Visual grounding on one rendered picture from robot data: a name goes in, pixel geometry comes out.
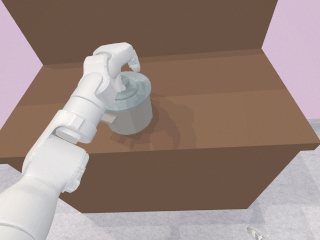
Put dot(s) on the robot left upper arm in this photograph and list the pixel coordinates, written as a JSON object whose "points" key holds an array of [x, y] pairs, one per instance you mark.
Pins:
{"points": [[27, 208]]}

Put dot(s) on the robot left hand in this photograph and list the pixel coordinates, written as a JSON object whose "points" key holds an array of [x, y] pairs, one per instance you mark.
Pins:
{"points": [[126, 54]]}

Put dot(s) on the robot right hand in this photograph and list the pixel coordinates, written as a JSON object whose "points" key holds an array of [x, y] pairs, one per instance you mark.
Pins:
{"points": [[258, 234]]}

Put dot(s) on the lid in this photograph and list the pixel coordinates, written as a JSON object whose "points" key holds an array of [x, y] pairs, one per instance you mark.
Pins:
{"points": [[135, 95]]}

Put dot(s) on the table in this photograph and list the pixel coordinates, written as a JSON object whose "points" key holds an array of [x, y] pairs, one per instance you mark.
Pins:
{"points": [[223, 127]]}

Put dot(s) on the robot left forearm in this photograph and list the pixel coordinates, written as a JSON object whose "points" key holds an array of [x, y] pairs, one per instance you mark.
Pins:
{"points": [[78, 120]]}

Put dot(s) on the pot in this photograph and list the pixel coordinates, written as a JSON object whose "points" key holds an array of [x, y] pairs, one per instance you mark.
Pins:
{"points": [[129, 122]]}

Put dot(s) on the knob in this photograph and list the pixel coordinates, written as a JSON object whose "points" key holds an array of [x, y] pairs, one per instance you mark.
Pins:
{"points": [[125, 81]]}

